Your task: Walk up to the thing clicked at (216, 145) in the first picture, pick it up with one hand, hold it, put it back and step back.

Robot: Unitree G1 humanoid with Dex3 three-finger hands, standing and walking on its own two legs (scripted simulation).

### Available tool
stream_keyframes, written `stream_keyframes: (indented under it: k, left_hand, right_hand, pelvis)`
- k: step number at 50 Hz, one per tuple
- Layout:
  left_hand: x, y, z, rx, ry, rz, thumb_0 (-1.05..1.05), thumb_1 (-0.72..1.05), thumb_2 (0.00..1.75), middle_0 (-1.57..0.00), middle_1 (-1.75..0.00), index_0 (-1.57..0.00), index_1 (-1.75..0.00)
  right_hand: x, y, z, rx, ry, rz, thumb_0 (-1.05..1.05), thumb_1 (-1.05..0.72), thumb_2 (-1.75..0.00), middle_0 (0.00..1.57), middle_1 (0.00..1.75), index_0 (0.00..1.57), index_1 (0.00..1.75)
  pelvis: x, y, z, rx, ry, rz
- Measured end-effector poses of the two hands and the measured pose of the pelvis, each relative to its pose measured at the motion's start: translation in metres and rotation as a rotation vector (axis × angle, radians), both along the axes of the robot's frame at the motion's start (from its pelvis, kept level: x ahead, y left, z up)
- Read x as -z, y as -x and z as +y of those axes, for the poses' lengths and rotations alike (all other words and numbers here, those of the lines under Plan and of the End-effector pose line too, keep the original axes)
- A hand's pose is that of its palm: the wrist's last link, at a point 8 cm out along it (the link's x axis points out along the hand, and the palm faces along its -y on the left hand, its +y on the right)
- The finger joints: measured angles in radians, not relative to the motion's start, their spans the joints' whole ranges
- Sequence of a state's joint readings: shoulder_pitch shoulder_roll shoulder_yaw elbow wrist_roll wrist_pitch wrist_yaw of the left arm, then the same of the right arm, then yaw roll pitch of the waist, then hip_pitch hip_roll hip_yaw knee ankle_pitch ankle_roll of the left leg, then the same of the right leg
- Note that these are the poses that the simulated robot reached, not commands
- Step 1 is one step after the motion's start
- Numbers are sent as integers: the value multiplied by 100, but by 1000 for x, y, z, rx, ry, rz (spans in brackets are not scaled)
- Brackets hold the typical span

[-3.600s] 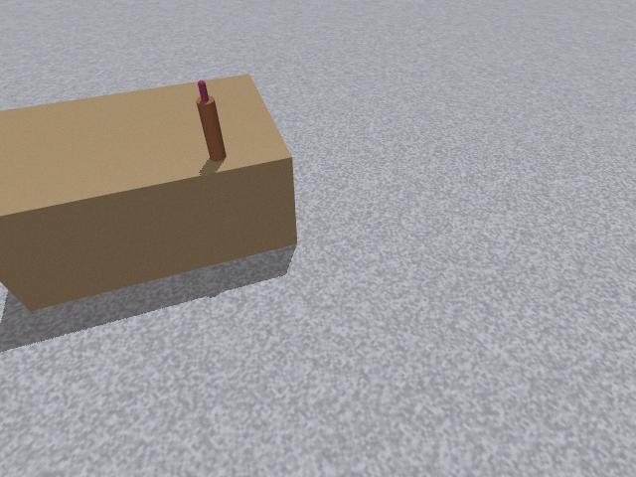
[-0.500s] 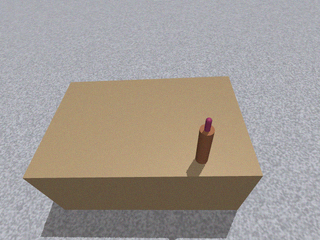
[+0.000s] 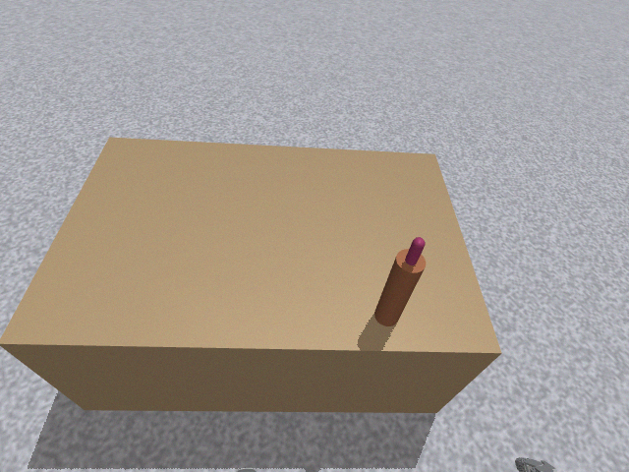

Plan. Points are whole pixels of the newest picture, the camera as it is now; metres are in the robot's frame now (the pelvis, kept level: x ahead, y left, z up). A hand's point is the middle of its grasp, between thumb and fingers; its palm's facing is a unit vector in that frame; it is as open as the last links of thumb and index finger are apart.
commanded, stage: walk up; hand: right
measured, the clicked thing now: (401, 282) +0.51 -0.17 -0.17
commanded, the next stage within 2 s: stand in 1.66 s
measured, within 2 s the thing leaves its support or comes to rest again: neither
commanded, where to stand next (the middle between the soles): +0.10 -0.01 m, yaw +2 degrees
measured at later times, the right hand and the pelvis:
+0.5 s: hand out of the picture +0.08 -0.26 -0.14, palm faces -0.03 +0.94 -0.34, open 7.4 cm; pelvis +0.02 -0.01 +0.02, yaw +0 degrees
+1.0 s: hand out of the picture +0.13 -0.27 -0.13, palm faces -0.02 +0.94 -0.33, open 7.4 cm; pelvis +0.04 -0.02 +0.02, yaw +0 degrees
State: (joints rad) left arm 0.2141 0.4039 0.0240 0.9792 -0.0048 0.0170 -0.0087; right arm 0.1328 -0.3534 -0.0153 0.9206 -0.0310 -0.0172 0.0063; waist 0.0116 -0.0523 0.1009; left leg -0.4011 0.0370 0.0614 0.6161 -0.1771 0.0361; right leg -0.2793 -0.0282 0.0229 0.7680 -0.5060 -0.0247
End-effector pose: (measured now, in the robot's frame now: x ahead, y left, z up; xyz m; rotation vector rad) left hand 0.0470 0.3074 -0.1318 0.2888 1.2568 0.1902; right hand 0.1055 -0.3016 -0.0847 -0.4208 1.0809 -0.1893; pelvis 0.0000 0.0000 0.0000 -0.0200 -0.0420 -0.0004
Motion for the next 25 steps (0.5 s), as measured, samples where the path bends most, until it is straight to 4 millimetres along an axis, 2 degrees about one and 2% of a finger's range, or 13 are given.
stream_keyframes:
  k: [7,11,16,21,25]
  left_hand:
    - [-18,45,0,-31,-63,67,1,90,90,-20,-30,-21,-30]
    - [-23,50,1,-40,-73,88,1,90,90,-20,-30,-21,-30]
    - [-26,28,-4,-23,-55,49,1,90,90,-20,-30,-21,-30]
    - [-25,-7,-12,8,-31,2,1,90,90,-20,-30,-21,-30]
    - [-24,-35,-19,26,-14,-31,1,90,90,-20,-30,-21,-30]
  right_hand:
    - [11,0,-8,24,-52,-1,1,-90,-90,21,30,21,30]
    - [18,7,-8,41,-78,17,1,-90,-90,21,30,21,30]
    - [21,20,-3,61,-99,75,1,-90,-90,21,30,20,30]
    - [20,29,-2,80,-96,128,1,-90,-90,21,30,21,30]
    - [16,28,-4,92,-86,152,1,-90,-90,21,30,21,30]
  pelvis:
    - [-3,3,-7,7,9,-11]
    - [-5,1,-7,4,4,-21]
    - [-9,-5,-7,-1,-1,-16]
    - [-13,-13,-8,-5,1,0]
    - [-16,-21,-11,-6,-4,12]
